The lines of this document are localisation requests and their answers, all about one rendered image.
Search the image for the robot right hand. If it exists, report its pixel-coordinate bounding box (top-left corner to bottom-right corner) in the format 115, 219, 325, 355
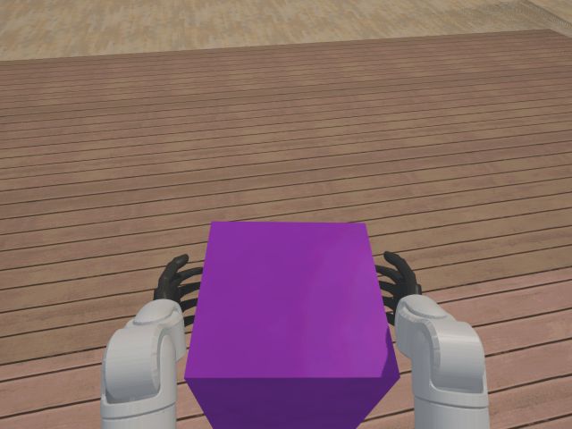
375, 251, 422, 326

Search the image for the left robot forearm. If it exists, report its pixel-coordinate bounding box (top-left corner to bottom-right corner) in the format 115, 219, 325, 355
100, 299, 187, 429

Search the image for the right robot forearm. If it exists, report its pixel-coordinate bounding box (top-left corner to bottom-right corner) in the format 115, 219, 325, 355
394, 294, 490, 429

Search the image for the robot left hand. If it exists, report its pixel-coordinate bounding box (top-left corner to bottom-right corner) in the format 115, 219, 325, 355
153, 254, 203, 327

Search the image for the carton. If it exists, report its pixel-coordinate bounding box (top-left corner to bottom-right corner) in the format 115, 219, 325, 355
184, 221, 400, 429

